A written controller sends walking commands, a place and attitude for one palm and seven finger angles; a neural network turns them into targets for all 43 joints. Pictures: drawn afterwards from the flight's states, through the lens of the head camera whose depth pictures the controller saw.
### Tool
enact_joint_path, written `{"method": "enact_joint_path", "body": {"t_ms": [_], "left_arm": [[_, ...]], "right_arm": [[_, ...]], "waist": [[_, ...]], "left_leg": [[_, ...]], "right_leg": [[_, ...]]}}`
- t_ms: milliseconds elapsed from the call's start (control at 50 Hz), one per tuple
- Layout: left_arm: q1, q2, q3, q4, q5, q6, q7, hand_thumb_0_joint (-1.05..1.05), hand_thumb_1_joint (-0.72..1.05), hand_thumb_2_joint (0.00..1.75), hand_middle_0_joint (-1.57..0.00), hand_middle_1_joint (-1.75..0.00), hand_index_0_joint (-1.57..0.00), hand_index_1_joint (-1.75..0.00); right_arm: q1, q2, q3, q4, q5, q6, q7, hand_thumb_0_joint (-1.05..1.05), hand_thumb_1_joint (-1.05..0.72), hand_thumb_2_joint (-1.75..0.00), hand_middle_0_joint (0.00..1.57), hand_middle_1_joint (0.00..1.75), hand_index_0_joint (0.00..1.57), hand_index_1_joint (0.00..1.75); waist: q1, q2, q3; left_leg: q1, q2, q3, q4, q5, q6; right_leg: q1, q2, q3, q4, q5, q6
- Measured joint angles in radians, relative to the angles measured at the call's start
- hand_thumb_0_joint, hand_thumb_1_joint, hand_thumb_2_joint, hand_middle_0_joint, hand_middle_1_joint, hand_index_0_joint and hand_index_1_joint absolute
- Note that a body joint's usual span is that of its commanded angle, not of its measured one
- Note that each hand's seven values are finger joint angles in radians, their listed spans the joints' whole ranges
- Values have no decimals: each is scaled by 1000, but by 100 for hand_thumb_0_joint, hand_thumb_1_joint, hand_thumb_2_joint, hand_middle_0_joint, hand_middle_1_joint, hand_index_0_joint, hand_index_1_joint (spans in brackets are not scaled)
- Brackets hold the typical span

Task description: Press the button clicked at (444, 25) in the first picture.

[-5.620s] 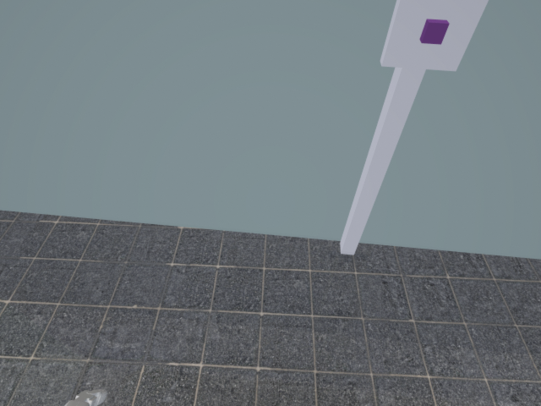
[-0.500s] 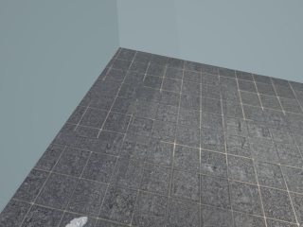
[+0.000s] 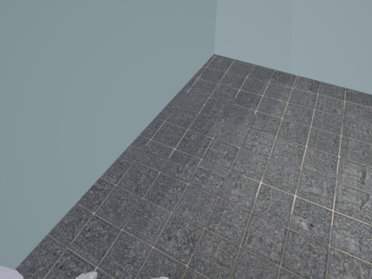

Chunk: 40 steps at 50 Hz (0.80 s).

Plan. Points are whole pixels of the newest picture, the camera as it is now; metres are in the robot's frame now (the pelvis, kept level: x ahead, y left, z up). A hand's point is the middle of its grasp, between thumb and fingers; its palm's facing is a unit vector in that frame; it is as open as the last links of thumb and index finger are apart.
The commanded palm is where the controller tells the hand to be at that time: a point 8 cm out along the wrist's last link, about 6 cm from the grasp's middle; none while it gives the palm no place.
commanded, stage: turn to face it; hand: left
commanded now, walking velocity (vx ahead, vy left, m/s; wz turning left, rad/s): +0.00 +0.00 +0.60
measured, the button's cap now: out of the picture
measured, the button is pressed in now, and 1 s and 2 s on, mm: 0 0 0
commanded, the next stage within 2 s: take the last steps up to it in 1.70 s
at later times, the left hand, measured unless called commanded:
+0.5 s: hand out of the picture -0.08 +0.23 -0.18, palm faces +0.37 -0.89 -0.26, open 7.4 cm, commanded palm none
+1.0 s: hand out of the picture -0.04 +0.20 -0.13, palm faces +0.57 -0.77 -0.29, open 7.4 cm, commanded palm none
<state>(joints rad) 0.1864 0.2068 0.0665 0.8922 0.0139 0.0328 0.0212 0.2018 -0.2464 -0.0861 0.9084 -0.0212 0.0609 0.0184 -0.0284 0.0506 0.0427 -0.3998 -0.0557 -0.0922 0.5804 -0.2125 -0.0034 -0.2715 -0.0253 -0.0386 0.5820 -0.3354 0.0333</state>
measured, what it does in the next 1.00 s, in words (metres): steps on the spot, turning left: left foot, then right foot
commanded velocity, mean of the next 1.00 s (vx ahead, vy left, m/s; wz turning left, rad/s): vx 0.00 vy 0.00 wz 0.60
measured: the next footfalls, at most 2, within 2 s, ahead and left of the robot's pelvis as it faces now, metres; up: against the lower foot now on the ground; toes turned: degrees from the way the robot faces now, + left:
left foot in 0.46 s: -0.04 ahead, +0.13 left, +0.00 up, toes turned +26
right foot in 0.86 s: +0.08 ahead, -0.09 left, +0.00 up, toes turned +29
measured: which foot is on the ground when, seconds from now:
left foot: up 0.00-0.44, down 0.46-0.88, up 0.90-1.00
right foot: down 0.00-0.46, up 0.48-0.84, down 0.86-1.00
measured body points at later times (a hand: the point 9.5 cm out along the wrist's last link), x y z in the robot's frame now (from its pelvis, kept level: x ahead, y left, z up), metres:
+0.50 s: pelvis -0.03 +0.01 -0.01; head +0.00 +0.04 +0.44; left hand -0.10 +0.27 -0.16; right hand +0.17 -0.20 -0.13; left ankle -0.08 +0.11 -0.73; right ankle -0.01 -0.11 -0.71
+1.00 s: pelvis -0.02 -0.02 +0.01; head +0.01 -0.04 +0.45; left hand -0.07 +0.24 -0.11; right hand +0.18 -0.21 -0.15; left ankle -0.12 +0.07 -0.65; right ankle +0.04 -0.11 -0.73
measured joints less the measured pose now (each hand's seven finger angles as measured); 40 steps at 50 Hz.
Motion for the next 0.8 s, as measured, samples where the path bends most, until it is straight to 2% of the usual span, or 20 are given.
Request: {"method": "enact_joint_path", "body": {"t_ms": [40,60,120,180,280,400,440,460,480,520,560,600,700,800], "left_arm": [[8,-19,-15,-8,5,-5,1,1,90,90,-20,-29,-20,-30],[16,-26,-19,-11,6,-7,2,1,90,90,-20,-29,-20,-30],[34,-40,-29,-6,7,-11,3,1,90,90,-20,-29,-20,-30],[41,-48,-37,2,8,-15,2,1,90,90,-20,-29,-20,-30],[50,-43,-35,9,14,-21,2,1,91,90,-20,-30,-21,-30],[61,-3,-22,27,20,-13,-4,1,91,90,-21,-30,-21,-30],[68,17,-12,36,17,-7,-6,1,90,90,-21,-30,-21,-30],[78,26,-7,36,13,-2,-8,1,90,90,-20,-30,-21,-30],[77,40,0,41,9,7,-9,1,90,90,-20,-30,-21,-30],[68,64,9,51,9,32,-5,1,90,90,-20,-29,-20,-30],[51,73,16,59,6,45,-4,1,90,90,-20,-29,-20,-30],[33,74,18,53,5,43,-8,1,90,90,-20,-29,-20,-30],[-8,60,12,11,2,30,-12,1,91,90,-20,-29,-20,-30],[-47,34,1,-19,-2,22,-9,1,90,90,-20,-29,-20,-30]], "right_arm": [[0,-10,-11,5,-3,12,2,1,-91,-90,20,30,20,30],[-1,-13,-13,9,-6,18,4,1,-91,-90,20,30,20,30],[-9,-21,-17,13,-7,22,15,1,-91,-90,20,30,20,30],[-10,-23,-16,15,-7,21,19,1,-91,-90,20,30,20,30],[-22,-24,-9,35,-5,35,18,1,-91,-90,20,30,19,30],[-65,-16,10,30,4,25,16,1,-91,-90,20,30,19,30],[-75,-12,17,14,5,11,16,1,-91,-90,20,30,19,30],[-76,-15,20,2,4,1,18,1,-91,-90,20,30,19,30],[-84,-8,20,-3,2,-11,16,1,-91,-90,20,30,19,30],[-91,6,28,-12,3,-28,12,1,-91,-90,20,30,19,30],[-83,14,33,-18,1,-35,2,1,-91,-90,20,30,20,30],[-74,18,37,-17,-1,-33,-5,1,-91,-90,20,30,20,30],[-52,21,40,-6,-3,-26,-5,1,-91,-90,20,30,20,30],[-26,19,30,-1,-6,-16,-3,1,-91,-90,20,30,20,30]], "waist": [[2,15,0],[6,11,-2],[5,2,4],[0,-11,14],[14,-33,29],[44,-63,49],[48,-74,48],[49,-73,40],[50,-90,43],[54,-108,50],[48,-102,48],[43,-94,47],[30,-71,39],[4,-44,32]], "left_leg": [[-59,-5,8,177,-156,-17],[-87,-5,25,279,-186,-22],[-140,23,62,515,-154,-45],[-138,60,79,587,-127,-69],[-69,102,101,489,-175,-88],[49,108,166,225,-228,-69],[108,101,191,83,-162,-56],[137,100,193,7,-83,-37],[128,88,193,15,-74,-14],[118,76,187,51,-119,17],[124,72,165,37,-128,27],[137,64,141,0,-103,24],[151,41,90,-64,-54,30],[133,24,36,-60,-42,15]], "right_leg": [[8,-7,-35,5,12,-39],[18,-17,-46,-4,15,-49],[51,-37,-81,-51,37,-58],[69,-56,-121,-77,49,-60],[73,-91,-185,-77,45,-58],[45,-143,-252,-20,20,-33],[27,-164,-274,26,-1,-16],[7,-174,-280,69,-20,-6],[-26,-183,-251,142,-82,12],[-100,-155,-151,321,-196,33],[-158,-120,-89,456,-194,45],[-192,-101,-51,512,-148,53],[-199,-74,2,445,-100,61],[-133,-39,17,271,-106,55]]}}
